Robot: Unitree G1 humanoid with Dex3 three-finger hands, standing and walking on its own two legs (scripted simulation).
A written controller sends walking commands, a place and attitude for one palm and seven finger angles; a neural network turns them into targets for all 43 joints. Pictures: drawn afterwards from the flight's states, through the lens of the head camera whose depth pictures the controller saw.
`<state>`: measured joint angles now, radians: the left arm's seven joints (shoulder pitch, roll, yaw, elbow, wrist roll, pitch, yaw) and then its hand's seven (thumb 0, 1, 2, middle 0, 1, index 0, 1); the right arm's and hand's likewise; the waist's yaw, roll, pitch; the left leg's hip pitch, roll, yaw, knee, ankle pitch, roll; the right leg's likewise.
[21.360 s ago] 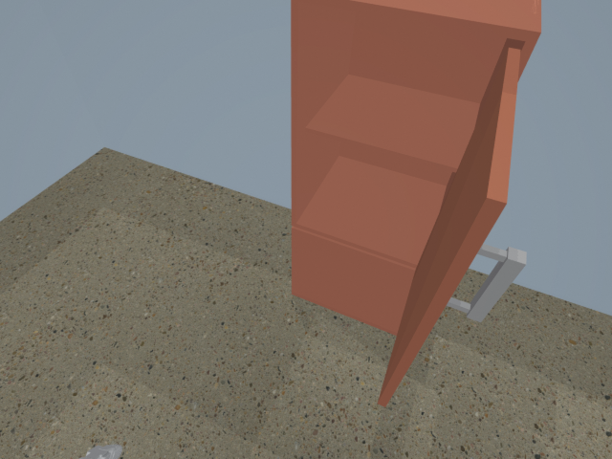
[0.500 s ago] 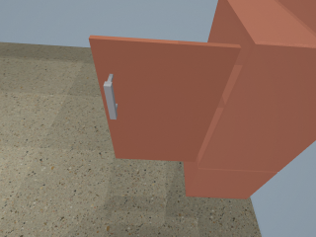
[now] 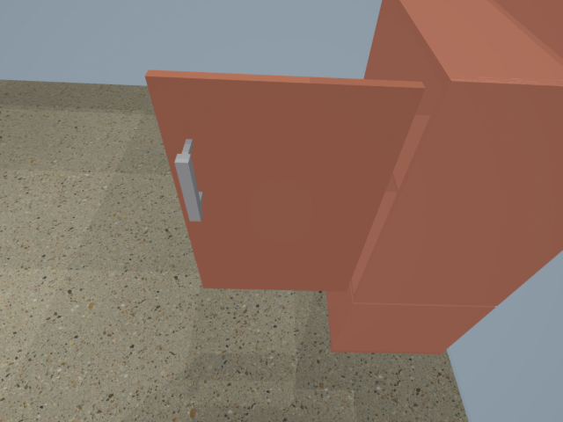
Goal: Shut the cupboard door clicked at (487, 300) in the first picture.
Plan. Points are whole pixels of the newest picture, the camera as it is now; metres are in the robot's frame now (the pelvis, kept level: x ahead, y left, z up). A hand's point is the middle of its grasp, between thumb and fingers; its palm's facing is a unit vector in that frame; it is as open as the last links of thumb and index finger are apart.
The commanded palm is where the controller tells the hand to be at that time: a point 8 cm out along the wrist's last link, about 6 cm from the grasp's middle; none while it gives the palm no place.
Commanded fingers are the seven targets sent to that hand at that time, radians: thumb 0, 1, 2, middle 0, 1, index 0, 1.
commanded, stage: look again from close up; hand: left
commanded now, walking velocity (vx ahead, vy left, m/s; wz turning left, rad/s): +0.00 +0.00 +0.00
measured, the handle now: (192, 181) +0.46 +0.18 +0.07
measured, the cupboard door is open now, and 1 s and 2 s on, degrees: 90 90 90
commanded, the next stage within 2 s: raise the hand and make a fist in 0.08 s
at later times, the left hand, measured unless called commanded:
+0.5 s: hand (204, 357) +0.20 +0.12 +0.01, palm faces +0.04 -1.00 +0.05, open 6.6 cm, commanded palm +0.11 +0.19 -0.04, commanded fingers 0.00 0.90 0.90 -0.49 -0.62 -0.49 -0.62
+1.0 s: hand (193, 355) +0.21 +0.14 -0.01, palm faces +0.02 -1.00 +0.00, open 4.3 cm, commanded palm +0.16 +0.20 +0.01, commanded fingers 0.00 0.90 0.90 -0.95 -1.12 -0.95 -1.12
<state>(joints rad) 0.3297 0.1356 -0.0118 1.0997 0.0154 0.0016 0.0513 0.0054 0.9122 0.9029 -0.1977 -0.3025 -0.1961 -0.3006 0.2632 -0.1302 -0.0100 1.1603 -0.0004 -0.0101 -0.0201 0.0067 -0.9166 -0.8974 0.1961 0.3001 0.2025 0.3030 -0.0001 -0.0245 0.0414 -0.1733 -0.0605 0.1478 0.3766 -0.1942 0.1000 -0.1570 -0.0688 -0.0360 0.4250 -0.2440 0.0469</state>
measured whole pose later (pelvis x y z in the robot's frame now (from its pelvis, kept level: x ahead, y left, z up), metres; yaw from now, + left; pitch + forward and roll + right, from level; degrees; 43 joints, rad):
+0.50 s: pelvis -0.01 -0.04 -0.04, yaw +5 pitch +5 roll +1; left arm 0.36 0.14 0.04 0.14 -0.23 -0.47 -0.17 0.01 0.93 0.90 -0.32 -0.44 -0.32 -0.44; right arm 0.25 -0.27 -0.04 0.68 0.02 -0.29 0.01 0.02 -0.91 -0.90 0.20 0.30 0.20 0.30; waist -0.05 -0.02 -0.13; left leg -0.55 -0.05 0.08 0.83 -0.38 0.03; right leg -0.56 0.00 -0.05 0.87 -0.40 -0.05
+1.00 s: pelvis +0.02 -0.06 -0.06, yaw +4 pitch +11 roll +1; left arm 0.44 0.25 0.17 -0.09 -0.33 -0.20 -0.34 0.02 0.90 0.90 -0.77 -0.93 -0.77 -0.93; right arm 0.25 -0.19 0.04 0.53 0.05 -0.17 -0.05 0.01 -0.90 -0.90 0.20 0.30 0.21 0.30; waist 0.01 0.02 -0.10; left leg -0.68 -0.02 0.00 0.97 -0.47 0.01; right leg -0.67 0.05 -0.08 0.97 -0.48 -0.07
